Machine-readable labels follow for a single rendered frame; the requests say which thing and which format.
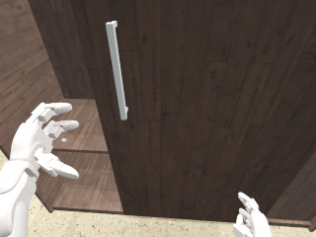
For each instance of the left robot forearm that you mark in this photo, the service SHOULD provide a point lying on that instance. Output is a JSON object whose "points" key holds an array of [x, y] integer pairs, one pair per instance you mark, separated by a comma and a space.
{"points": [[17, 188]]}

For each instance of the right robot hand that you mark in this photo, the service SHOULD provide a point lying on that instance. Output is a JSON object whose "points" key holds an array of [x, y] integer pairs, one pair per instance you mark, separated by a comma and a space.
{"points": [[256, 222]]}

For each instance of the wardrobe door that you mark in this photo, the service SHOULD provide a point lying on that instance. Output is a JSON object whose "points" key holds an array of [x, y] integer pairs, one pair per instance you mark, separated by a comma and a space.
{"points": [[220, 97], [298, 201]]}

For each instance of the handle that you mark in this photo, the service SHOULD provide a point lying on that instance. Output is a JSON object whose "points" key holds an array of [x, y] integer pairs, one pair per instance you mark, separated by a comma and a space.
{"points": [[114, 51]]}

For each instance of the left robot hand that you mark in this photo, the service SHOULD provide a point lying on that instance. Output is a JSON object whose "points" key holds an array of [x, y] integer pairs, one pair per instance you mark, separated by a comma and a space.
{"points": [[27, 142]]}

